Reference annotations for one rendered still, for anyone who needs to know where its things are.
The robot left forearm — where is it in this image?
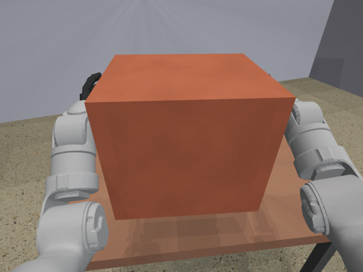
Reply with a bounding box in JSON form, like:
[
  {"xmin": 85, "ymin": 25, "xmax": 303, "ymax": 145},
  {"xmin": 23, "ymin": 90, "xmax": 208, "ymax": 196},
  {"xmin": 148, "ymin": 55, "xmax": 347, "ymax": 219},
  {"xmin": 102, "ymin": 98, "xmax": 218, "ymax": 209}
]
[{"xmin": 36, "ymin": 100, "xmax": 99, "ymax": 252}]

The robot left upper arm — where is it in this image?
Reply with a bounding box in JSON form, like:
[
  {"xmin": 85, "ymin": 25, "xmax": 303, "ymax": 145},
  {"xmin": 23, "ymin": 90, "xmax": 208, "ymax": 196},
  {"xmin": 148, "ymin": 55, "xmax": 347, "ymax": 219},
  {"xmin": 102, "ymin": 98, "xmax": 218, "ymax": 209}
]
[{"xmin": 11, "ymin": 201, "xmax": 109, "ymax": 272}]

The table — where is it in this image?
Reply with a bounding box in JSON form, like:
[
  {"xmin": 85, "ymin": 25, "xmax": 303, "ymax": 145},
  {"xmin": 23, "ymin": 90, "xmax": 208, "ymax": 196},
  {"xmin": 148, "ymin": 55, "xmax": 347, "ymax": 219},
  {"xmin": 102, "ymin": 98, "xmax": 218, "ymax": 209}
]
[{"xmin": 38, "ymin": 135, "xmax": 337, "ymax": 272}]

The carton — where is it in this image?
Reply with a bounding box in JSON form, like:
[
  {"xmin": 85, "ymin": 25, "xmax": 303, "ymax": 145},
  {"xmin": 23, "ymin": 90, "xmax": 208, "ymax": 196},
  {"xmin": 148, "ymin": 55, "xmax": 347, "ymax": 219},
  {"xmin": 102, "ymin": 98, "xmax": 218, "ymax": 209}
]
[{"xmin": 85, "ymin": 53, "xmax": 296, "ymax": 220}]

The robot right forearm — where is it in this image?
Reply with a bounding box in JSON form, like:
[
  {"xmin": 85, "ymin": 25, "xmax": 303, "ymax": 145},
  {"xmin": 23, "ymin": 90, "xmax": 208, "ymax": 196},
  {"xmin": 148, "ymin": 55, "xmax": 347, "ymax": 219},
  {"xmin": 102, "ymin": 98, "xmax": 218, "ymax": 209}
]
[{"xmin": 284, "ymin": 99, "xmax": 363, "ymax": 182}]

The robot left hand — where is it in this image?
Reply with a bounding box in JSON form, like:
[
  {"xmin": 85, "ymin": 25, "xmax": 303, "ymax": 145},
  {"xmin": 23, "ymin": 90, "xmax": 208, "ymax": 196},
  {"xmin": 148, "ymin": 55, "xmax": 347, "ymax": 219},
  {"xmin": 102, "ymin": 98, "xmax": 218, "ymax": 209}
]
[{"xmin": 80, "ymin": 73, "xmax": 102, "ymax": 100}]

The robot right upper arm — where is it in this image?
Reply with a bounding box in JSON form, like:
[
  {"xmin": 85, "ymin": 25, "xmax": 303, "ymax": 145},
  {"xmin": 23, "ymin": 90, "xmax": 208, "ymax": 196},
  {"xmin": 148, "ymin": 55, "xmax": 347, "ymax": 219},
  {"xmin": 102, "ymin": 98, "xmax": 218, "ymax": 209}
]
[{"xmin": 300, "ymin": 175, "xmax": 363, "ymax": 272}]

